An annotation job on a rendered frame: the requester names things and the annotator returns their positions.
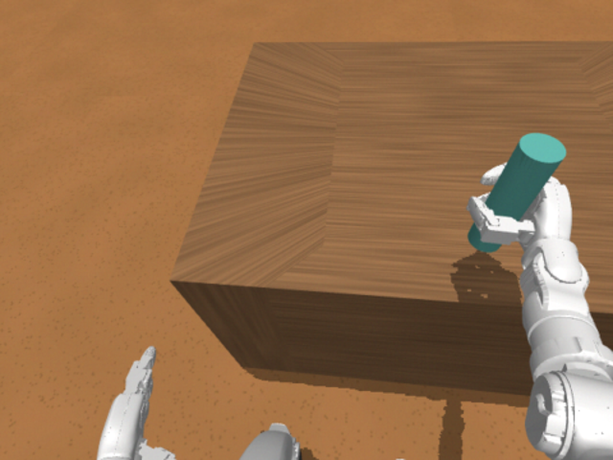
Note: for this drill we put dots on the can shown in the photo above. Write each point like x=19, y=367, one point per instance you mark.
x=532, y=163

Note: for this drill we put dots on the right robot hand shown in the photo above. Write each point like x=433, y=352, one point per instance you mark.
x=549, y=215

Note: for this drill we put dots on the left robot hand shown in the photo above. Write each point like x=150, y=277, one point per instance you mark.
x=123, y=432

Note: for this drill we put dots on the right robot arm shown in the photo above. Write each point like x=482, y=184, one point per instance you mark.
x=570, y=416

